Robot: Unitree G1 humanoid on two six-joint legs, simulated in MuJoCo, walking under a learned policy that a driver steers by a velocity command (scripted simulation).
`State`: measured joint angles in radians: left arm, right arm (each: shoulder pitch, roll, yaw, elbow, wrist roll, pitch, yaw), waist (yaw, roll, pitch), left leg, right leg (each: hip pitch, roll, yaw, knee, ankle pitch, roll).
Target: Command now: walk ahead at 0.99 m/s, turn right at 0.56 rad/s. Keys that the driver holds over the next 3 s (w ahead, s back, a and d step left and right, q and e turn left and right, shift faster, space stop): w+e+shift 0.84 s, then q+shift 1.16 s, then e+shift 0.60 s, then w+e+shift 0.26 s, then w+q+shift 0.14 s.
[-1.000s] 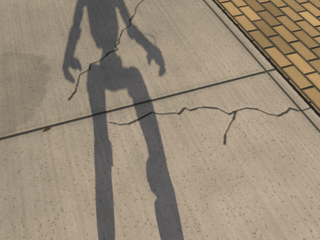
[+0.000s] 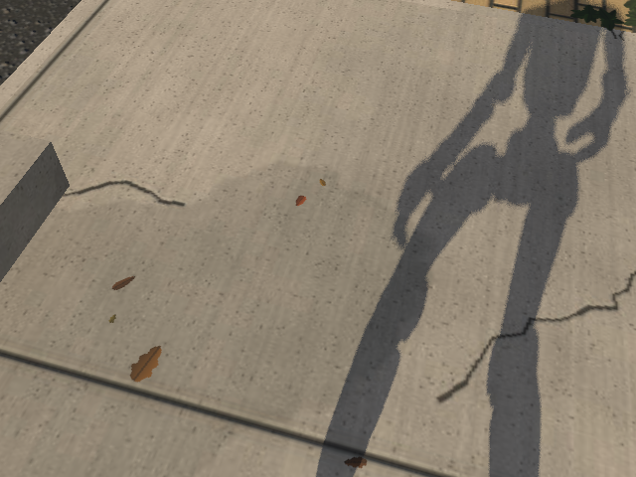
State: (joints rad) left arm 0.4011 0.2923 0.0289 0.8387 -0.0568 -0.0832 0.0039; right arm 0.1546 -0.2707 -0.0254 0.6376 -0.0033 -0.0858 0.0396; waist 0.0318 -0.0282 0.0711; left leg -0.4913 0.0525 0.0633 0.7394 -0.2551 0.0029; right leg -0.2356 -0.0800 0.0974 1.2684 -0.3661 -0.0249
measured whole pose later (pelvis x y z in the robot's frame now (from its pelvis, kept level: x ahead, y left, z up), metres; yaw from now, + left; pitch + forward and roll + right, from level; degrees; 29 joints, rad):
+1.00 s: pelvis +0.83 -0.22 +0.03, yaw -49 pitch +0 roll +3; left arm 0.11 0.31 0.04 0.64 0.00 -0.05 0.00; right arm 0.33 -0.30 -0.07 0.75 0.00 -0.11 0.02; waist -0.06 -0.03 0.09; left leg -0.23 -0.07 -0.03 0.41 -0.19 0.00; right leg -0.54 0.01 0.06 1.19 -0.44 -0.02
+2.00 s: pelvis +1.01 -0.38 +0.02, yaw +1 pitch +3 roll -1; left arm 0.07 0.31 0.08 0.74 0.00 -0.02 -0.01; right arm 0.14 -0.36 -0.09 0.53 0.02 0.06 -0.03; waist 0.00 0.02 0.04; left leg -0.37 -0.14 -0.28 0.57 -0.22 0.00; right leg -0.36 0.07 0.13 0.54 -0.25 0.05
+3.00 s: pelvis +1.13 -0.51 +0.03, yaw -32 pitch +2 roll +2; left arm 0.45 0.26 0.03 0.70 -0.01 -0.05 0.01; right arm 0.11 -0.32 -0.07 0.66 0.01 -0.11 0.04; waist 0.05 0.04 0.02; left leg -0.70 0.07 -0.02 0.82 0.02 -0.04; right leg 0.03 0.05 0.07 0.28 -0.33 -0.08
